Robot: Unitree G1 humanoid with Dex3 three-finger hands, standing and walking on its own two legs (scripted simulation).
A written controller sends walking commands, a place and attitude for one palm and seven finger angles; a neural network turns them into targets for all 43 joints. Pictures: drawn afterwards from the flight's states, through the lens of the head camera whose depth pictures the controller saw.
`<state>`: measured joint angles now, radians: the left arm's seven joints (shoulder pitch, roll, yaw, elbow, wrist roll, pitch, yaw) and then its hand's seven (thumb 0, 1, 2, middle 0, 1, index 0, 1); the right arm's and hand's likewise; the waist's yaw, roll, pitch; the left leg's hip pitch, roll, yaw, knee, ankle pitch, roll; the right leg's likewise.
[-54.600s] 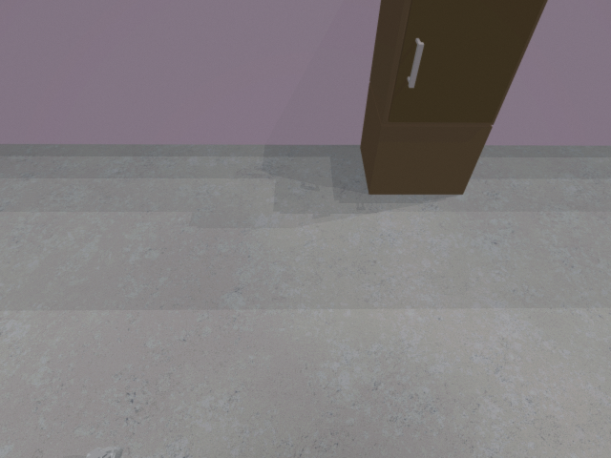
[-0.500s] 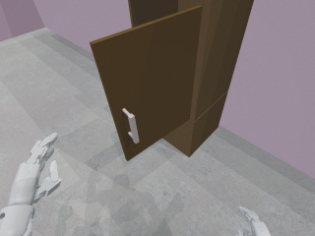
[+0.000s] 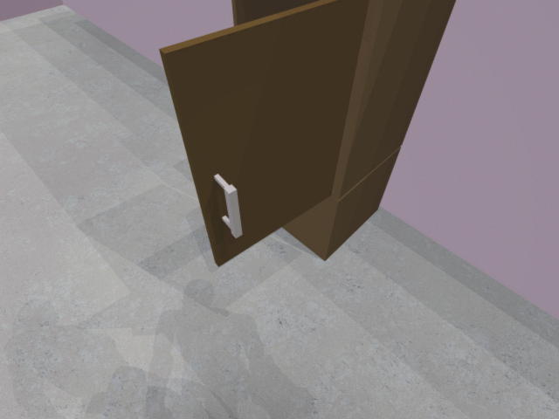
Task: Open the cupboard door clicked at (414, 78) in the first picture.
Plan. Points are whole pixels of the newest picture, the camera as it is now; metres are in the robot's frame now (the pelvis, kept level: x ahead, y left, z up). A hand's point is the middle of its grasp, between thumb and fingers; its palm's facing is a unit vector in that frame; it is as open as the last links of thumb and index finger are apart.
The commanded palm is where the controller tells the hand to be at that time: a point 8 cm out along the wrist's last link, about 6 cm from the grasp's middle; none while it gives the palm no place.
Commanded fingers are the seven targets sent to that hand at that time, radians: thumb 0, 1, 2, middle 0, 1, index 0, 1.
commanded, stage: let the arm hang, fingers relaxed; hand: left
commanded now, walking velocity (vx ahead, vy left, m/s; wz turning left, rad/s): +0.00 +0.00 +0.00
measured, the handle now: (228, 207) +0.53 +0.15 -0.09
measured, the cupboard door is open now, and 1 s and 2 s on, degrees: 83 83 83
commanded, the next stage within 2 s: look to check the result in 0.52 s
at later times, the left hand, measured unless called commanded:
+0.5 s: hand out of the picture +0.00 +0.16 -0.18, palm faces +0.02 -0.99 -0.17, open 7.4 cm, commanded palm none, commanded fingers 0.00 0.90 0.90 -0.20 -0.30 -0.20 -0.30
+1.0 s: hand out of the picture +0.00 +0.16 -0.17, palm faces +0.03 -0.98 -0.20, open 7.4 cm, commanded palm none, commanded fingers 0.00 0.90 0.90 -0.20 -0.30 -0.20 -0.30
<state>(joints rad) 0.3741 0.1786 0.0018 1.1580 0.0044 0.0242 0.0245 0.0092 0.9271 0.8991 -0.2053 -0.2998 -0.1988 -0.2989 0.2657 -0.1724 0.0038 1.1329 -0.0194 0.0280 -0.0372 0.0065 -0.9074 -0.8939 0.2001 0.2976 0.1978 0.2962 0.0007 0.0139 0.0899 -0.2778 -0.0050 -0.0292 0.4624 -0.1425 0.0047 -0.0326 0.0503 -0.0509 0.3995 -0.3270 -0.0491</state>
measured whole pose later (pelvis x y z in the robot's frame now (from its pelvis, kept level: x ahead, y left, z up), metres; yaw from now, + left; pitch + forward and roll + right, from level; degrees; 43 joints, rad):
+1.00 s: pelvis +0.02 -0.01 +0.00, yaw +0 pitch -2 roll +1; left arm 0.32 0.14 0.00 1.13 0.00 0.00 0.04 0.01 0.91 0.90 -0.20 -0.30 -0.20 -0.30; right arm 0.23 -0.16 0.00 1.15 -0.02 0.01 -0.04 0.00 -0.91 -0.89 0.20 0.30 0.20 0.30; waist 0.00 0.01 0.06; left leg -0.25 -0.01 -0.02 0.45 -0.17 -0.01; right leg 0.00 0.04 -0.04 0.39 -0.35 -0.06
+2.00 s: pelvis +0.03 -0.01 +0.00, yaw -1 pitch -2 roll +1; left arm 0.31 0.15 0.01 1.12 0.00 0.00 0.04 0.01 0.91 0.90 -0.20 -0.30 -0.20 -0.30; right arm 0.23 -0.17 0.00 1.15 -0.02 0.01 -0.04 0.00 -0.91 -0.89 0.20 0.30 0.20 0.30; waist 0.00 0.00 0.07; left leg -0.23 0.00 -0.01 0.45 -0.19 -0.01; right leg 0.02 0.05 -0.03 0.37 -0.36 -0.06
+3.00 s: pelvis +0.02 -0.01 -0.01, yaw -6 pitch -1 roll +0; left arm 0.30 0.16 0.04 1.06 0.02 0.05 0.02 0.01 0.91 0.90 -0.20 -0.30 -0.20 -0.30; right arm 0.20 -0.17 -0.04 1.09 -0.03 0.03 -0.06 0.00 -0.91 -0.89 0.20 0.30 0.20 0.30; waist 0.01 0.00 0.08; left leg -0.30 0.04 0.07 0.55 -0.24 -0.01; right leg -0.10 0.07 0.05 0.51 -0.40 -0.06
